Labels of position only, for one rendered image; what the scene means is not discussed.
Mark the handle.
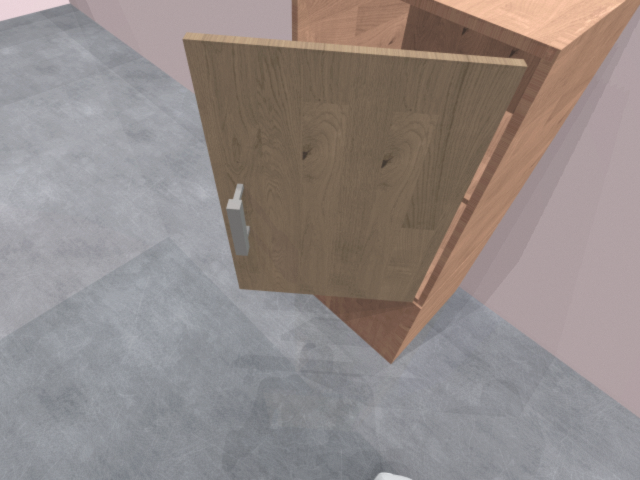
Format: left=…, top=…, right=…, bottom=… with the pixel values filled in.
left=226, top=184, right=250, bottom=256

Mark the cupboard door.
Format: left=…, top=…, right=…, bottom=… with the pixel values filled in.
left=183, top=32, right=528, bottom=302

